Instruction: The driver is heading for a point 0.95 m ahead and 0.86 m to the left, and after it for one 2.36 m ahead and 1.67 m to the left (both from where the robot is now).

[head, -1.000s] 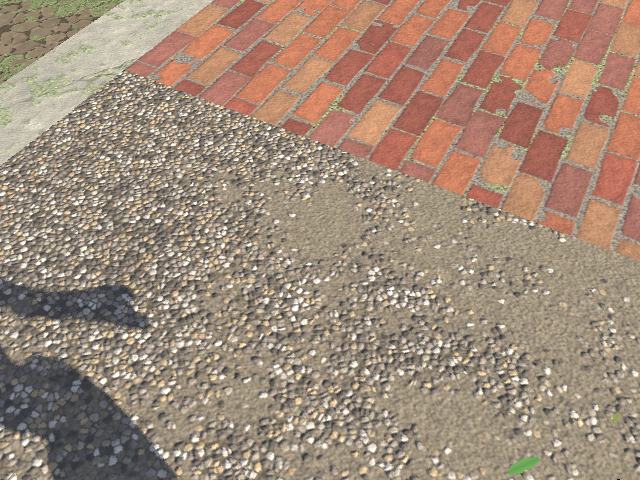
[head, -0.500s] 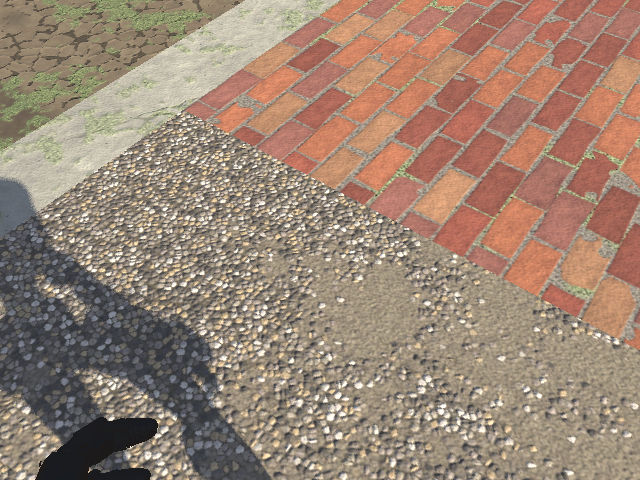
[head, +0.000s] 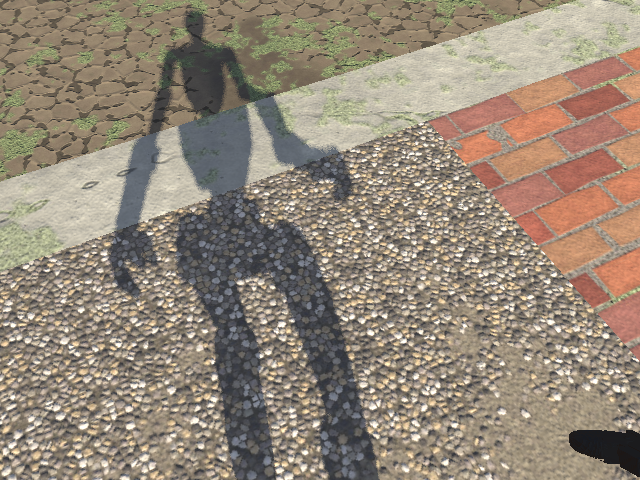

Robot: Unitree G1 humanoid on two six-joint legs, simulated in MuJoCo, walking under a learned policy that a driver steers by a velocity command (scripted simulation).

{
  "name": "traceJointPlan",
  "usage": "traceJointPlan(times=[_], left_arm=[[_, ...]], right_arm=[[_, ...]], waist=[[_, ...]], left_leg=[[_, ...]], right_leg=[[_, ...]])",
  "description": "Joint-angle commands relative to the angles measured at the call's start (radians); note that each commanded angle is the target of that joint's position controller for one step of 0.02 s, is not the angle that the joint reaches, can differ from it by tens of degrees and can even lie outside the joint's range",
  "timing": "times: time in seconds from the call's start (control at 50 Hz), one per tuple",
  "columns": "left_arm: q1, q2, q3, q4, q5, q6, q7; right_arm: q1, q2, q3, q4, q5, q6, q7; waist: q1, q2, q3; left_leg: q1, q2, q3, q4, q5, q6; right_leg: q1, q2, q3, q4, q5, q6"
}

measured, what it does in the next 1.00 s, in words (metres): walks ahead, turning left: right foot, then left foot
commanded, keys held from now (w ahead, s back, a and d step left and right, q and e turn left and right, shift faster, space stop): w+q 1.00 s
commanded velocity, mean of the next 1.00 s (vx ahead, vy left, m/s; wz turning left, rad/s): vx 0.50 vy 0.00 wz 0.60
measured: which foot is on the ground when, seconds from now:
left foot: down 0.00-0.46, up 0.48-0.96, down 0.98-1.00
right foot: up 0.00-0.44, down 0.46-0.98, up 1.00-1.00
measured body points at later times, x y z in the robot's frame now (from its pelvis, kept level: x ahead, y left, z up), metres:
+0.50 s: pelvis +0.29 -0.02 +0.01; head +0.31 -0.01 +0.46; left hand +0.43 +0.28 -0.06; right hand +0.41 -0.29 -0.10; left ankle +0.11 +0.07 -0.68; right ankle +0.40 -0.10 -0.71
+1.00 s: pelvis +0.51 +0.12 +0.00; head +0.54 +0.15 +0.45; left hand +0.35 +0.38 -0.13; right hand +0.84 +0.05 -0.06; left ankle +0.55 +0.25 -0.72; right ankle +0.42 -0.10 -0.68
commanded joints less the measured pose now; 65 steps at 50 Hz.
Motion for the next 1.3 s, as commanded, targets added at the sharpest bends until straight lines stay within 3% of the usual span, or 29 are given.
traceJointPlan(times=[0.02,0.04,0.06,0.1,0.16,0.26,0.34,0.4,0.44,0.46,0.48,0.5,0.52,0.54,0.56,0.6,0.7,0.78,0.86,0.92,0.96,0.98,1.0,1.02,1.04,1.08,1.14,1.2,1.3], left_arm=[[-0.096,0.142,0.009,-0.161,-0.028,-0.076,-0.021],[-0.134,0.131,0.003,-0.177,-0.033,-0.086,-0.021],[-0.130,0.123,0.003,-0.164,-0.010,-0.086,-0.012],[-0.097,0.133,0.013,-0.155,0.012,-0.063,-0.008],[-0.107,0.093,0.006,-0.156,0.024,-0.038,-0.005],[-0.299,0.046,-0.016,-0.203,0.017,-0.042,-0.014],[-0.382,0.072,-0.009,-0.233,0.000,-0.058,-0.033],[-0.338,0.104,0.008,-0.230,-0.003,-0.069,-0.038],[-0.183,0.137,0.031,-0.196,0.007,-0.077,-0.028],[-0.035,0.190,0.046,-0.185,0.022,-0.079,-0.019],[0.050,0.266,0.065,-0.148,0.032,-0.064,-0.022],[0.037,0.175,0.047,-0.159,0.004,-0.060,-0.028],[-0.002,0.112,0.030,-0.169,0.002,-0.053,-0.023],[-0.050,0.095,0.020,-0.173,0.012,-0.046,-0.021],[-0.080,0.074,0.014,-0.165,0.016,-0.042,-0.019],[-0.097,0.057,0.008,-0.153,0.019,-0.047,-0.015],[-0.078,0.108,0.026,-0.107,0.012,-0.056,-0.012],[-0.069,0.133,0.029,-0.083,0.008,-0.043,-0.006],[-0.015,0.168,0.038,-0.051,-0.009,-0.023,-0.004],[-0.018,0.210,0.051,-0.046,-0.025,-0.005,0.002],[-0.038,0.216,0.052,-0.053,-0.033,0.008,0.011],[-0.023,0.173,0.033,-0.068,-0.010,0.004,0.015],[0.066,0.024,-0.015,-0.133,0.029,-0.020,0.000],[-0.035,0.106,-0.006,-0.144,-0.004,-0.057,-0.014],[-0.127,0.149,0.006,-0.176,-0.039,-0.074,-0.021],[-0.135,0.134,0.003,-0.164,-0.002,-0.085,-0.011],[-0.097,0.125,0.008,-0.153,0.018,-0.053,-0.012],[-0.180,0.075,-0.008,-0.179,0.028,-0.035,-0.011],[-0.360,0.043,-0.022,-0.222,0.014,-0.046,-0.027]], right_arm=[[0.356,-0.222,-0.072,0.000,-0.008,-0.020,-0.009],[0.308,-0.193,-0.062,0.005,-0.008,-0.027,-0.010],[0.236,-0.163,-0.051,-0.004,-0.007,-0.028,-0.012],[0.155,-0.131,-0.038,-0.029,-0.023,-0.028,-0.018],[0.165,-0.144,-0.042,-0.010,-0.018,-0.037,-0.033],[0.238,-0.161,-0.047,0.033,-0.005,-0.027,-0.056],[0.296,-0.166,-0.050,0.066,0.004,-0.018,-0.061],[0.290,-0.160,-0.051,0.073,0.002,-0.009,-0.064],[0.271,-0.114,-0.035,0.063,-0.002,-0.006,-0.063],[0.276,-0.055,-0.013,0.044,-0.017,-0.009,-0.060],[0.415,-0.007,0.003,0.015,0.013,-0.019,-0.060],[0.408,-0.112,-0.014,0.042,0.022,-0.020,-0.064],[0.296,-0.166,-0.031,0.035,0.015,-0.014,-0.063],[0.239,-0.160,-0.032,0.025,0.003,-0.009,-0.064],[0.203,-0.147,-0.035,0.013,-0.006,-0.008,-0.060],[0.215,-0.107,-0.033,0.011,0.006,0.000,-0.049],[0.146,-0.056,-0.019,-0.018,-0.002,0.011,-0.041],[0.041,-0.038,-0.009,-0.035,0.000,-0.003,-0.016],[-0.064,-0.033,-0.004,-0.075,0.004,-0.006,0.008],[-0.032,-0.076,-0.026,-0.087,-0.003,0.001,0.016],[0.207,-0.151,-0.071,-0.029,-0.003,0.009,0.005],[0.377,-0.223,-0.104,0.014,0.002,0.020,-0.016],[0.327,-0.335,-0.112,0.003,0.009,0.010,-0.023],[0.363,-0.255,-0.088,-0.026,0.003,-0.007,-0.016],[0.331,-0.201,-0.070,-0.009,-0.006,-0.023,-0.012],[0.210,-0.152,-0.052,-0.016,-0.007,-0.031,-0.015],[0.149,-0.131,-0.041,-0.026,-0.019,-0.036,-0.026],[0.188,-0.156,-0.048,0.005,-0.014,-0.037,-0.046],[0.275,-0.167,-0.052,0.055,0.001,-0.021,-0.061]], waist=[[-0.194,0.096,-0.376],[-0.162,0.067,-0.249],[-0.113,0.001,-0.176],[-0.045,0.036,-0.127],[-0.033,0.033,-0.105],[-0.103,0.062,-0.062],[-0.131,0.076,-0.048],[-0.099,0.116,-0.054],[-0.019,0.113,-0.133],[0.040,0.005,-0.271],[-0.020,-0.337,-0.385],[0.000,-0.256,-0.323],[0.028,-0.158,-0.197],[0.013,-0.094,-0.129],[-0.003,-0.088,-0.075],[-0.035,-0.135,-0.054],[-0.035,-0.095,-0.034],[0.001,-0.080,-0.011],[0.030,-0.076,0.026],[-0.023,-0.111,-0.016],[-0.166,-0.100,-0.148],[-0.237,-0.009,-0.239],[-0.094,0.267,-0.317],[-0.177,0.158,-0.439],[-0.183,0.106,-0.290],[-0.095,0.005,-0.148],[-0.034,0.030,-0.113],[-0.052,0.022,-0.072],[-0.127,0.054,-0.051]], left_leg=[[0.919,0.336,-0.769,-0.344,-0.139,0.271],[0.770,0.296,-0.635,-0.349,-0.079,0.235],[0.616,0.253,-0.530,-0.353,0.019,0.204],[0.418,0.200,-0.431,-0.395,0.166,0.188],[0.310,0.168,-0.353,-0.426,0.269,0.198],[0.276,0.107,-0.297,-0.411,0.153,0.134],[0.326,0.137,-0.380,-0.355,0.067,0.115],[0.388,0.161,-0.463,-0.271,0.075,0.091],[0.356,0.094,-0.436,-0.117,0.133,0.044],[0.236,0.031,-0.352,0.159,0.005,0.005],[-0.124,-0.099,-0.221,0.481,-0.423,-0.064],[-0.254,-0.017,-0.241,0.621,-0.408,-0.080],[-0.282,0.018,-0.224,0.652,-0.311,-0.087],[-0.249,0.051,-0.192,0.635,-0.239,-0.093],[-0.227,0.076,-0.188,0.589,-0.192,-0.095],[-0.156,0.111,-0.168,0.537,-0.149,-0.093],[-0.216,0.132,-0.145,0.388,-0.024,-0.113],[-0.168,0.120,-0.087,0.165,0.168,-0.103],[-0.139,0.098,-0.025,0.025,0.156,-0.071],[-0.020,0.027,0.043,-0.018,0.012,-0.014],[0.314,-0.053,0.075,-0.098,0.037,0.051],[0.629,0.027,-0.087,-0.113,0.051,0.103],[0.920,0.288,-0.664,-0.203,-0.117,0.282],[0.953,0.344,-0.874,-0.341,-0.258,0.314],[0.855,0.318,-0.731,-0.363,-0.188,0.262],[0.574,0.235,-0.523,-0.371,0.023,0.204],[0.388,0.189,-0.425,-0.421,0.216,0.205],[0.304,0.146,-0.339,-0.431,0.269,0.195],[0.250,0.094,-0.310,-0.388,0.139,0.119]], right_leg=[[-0.764,0.067,0.242,0.592,-0.034,-0.034],[-0.767,0.031,0.225,0.519,0.056,-0.047],[-0.706,-0.006,0.222,0.436,0.118,-0.042],[-0.570,-0.036,0.224,0.345,0.178,-0.025],[-0.536,-0.019,0.199,0.235,0.253,0.017],[-0.498,0.043,0.197,-0.120,0.542,0.036],[-0.435,0.081,0.216,-0.265,0.564,0.017],[-0.365,0.091,0.225,-0.313,0.441,-0.019],[-0.125,0.067,0.217,-0.366,0.433,-0.072],[0.131,-0.101,0.374,-0.348,0.396,-0.134],[0.433,-0.319,0.842,-0.443,0.176,-0.300],[0.402,-0.337,0.940,-0.497,-0.049,-0.293],[0.286,-0.290,0.774,-0.511,-0.033,-0.247],[0.166,-0.246,0.638,-0.523,0.095,-0.220],[0.077,-0.206,0.543,-0.544,0.207,-0.212],[-0.012,-0.160,0.407,-0.592,0.316,-0.198],[-0.001,-0.178,0.238,-0.646,0.516,-0.231],[0.022,-0.147,0.090,-0.647,0.581,-0.196],[0.102,-0.177,0.024,-0.629,0.627,-0.175],[0.169,-0.190,-0.030,-0.486,1.022,-0.149],[0.095,-0.154,-0.078,-0.159,1.186,-0.111],[-0.150,-0.116,-0.075,0.139,0.894,-0.069],[-0.595,0.090,0.007,0.487,-0.065,-0.014],[-0.695,0.099,0.230,0.590,-0.098,-0.025],[-0.768,0.057,0.232,0.569,0.004,-0.042],[-0.663,-0.012,0.227,0.396,0.139,-0.042],[-0.543,-0.029,0.218,0.288,0.197,-0.006],[-0.548,-0.003,0.194,0.125,0.336,0.033],[-0.419,0.082,0.180,-0.196,0.618,0.031]])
